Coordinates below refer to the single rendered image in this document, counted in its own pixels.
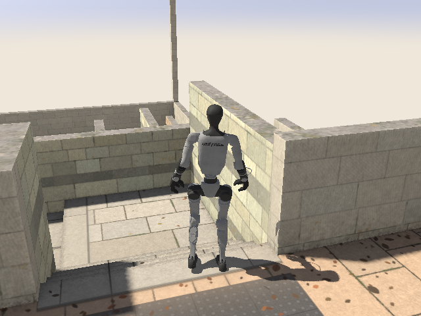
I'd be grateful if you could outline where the right robot hand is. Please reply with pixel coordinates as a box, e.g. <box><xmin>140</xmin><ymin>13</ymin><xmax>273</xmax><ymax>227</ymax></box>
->
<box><xmin>234</xmin><ymin>179</ymin><xmax>249</xmax><ymax>192</ymax></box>

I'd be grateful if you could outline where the robot right forearm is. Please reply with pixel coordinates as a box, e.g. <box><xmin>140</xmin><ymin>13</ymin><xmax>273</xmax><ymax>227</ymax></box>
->
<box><xmin>237</xmin><ymin>160</ymin><xmax>248</xmax><ymax>182</ymax></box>

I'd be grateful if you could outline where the left robot thigh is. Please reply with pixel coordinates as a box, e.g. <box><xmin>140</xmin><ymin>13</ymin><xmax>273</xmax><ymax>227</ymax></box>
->
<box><xmin>187</xmin><ymin>183</ymin><xmax>201</xmax><ymax>226</ymax></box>

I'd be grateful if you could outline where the humanoid robot torso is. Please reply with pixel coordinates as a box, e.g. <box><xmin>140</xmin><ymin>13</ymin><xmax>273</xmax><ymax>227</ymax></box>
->
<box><xmin>198</xmin><ymin>129</ymin><xmax>228</xmax><ymax>198</ymax></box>

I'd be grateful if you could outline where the robot left forearm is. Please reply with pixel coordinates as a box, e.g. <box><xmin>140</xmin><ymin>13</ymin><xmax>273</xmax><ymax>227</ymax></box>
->
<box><xmin>172</xmin><ymin>157</ymin><xmax>186</xmax><ymax>182</ymax></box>

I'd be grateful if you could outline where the left robot hand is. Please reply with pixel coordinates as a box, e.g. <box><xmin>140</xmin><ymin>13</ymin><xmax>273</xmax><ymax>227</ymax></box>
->
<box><xmin>170</xmin><ymin>178</ymin><xmax>184</xmax><ymax>194</ymax></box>

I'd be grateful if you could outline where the right robot upper arm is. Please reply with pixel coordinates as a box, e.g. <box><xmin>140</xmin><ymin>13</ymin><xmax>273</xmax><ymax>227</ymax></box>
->
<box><xmin>227</xmin><ymin>134</ymin><xmax>244</xmax><ymax>170</ymax></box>

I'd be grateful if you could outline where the left robot upper arm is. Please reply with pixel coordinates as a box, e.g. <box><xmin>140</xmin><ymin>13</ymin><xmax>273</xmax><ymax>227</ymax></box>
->
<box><xmin>180</xmin><ymin>132</ymin><xmax>200</xmax><ymax>168</ymax></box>

